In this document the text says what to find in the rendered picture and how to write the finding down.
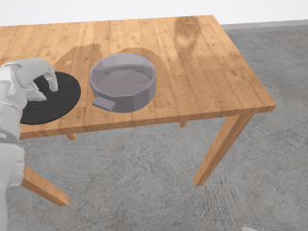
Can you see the table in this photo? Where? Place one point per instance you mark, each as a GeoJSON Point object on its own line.
{"type": "Point", "coordinates": [200, 74]}

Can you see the pot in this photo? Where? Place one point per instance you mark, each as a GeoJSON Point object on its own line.
{"type": "Point", "coordinates": [123, 83]}

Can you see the left robot forearm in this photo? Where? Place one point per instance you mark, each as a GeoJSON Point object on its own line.
{"type": "Point", "coordinates": [15, 78]}

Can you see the left robot hand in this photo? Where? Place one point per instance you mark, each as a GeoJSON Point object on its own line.
{"type": "Point", "coordinates": [38, 67]}

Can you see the knob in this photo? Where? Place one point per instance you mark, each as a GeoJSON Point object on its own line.
{"type": "Point", "coordinates": [42, 84]}

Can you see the robot left upper arm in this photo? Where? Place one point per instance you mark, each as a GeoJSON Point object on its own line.
{"type": "Point", "coordinates": [11, 176]}

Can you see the lid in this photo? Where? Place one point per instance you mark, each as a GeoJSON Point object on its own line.
{"type": "Point", "coordinates": [57, 104]}

